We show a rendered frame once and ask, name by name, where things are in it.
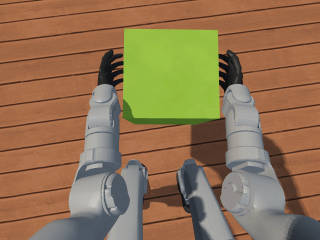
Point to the robot right forearm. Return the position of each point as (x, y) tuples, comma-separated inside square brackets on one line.
[(245, 147)]

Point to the right robot thigh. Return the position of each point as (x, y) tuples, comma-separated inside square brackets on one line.
[(209, 222)]

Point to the right robot hand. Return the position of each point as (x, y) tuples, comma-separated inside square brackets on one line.
[(233, 70)]

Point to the left robot upper arm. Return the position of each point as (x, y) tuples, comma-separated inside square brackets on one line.
[(95, 203)]

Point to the carton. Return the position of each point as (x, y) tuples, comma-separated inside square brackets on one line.
[(170, 76)]

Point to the right robot shin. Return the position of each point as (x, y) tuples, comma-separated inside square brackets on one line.
[(188, 162)]

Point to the robot left forearm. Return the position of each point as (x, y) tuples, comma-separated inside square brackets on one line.
[(102, 133)]

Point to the left robot hand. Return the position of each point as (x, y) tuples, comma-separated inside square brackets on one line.
[(105, 75)]

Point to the right robot upper arm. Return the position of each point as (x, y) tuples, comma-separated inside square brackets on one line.
[(257, 202)]

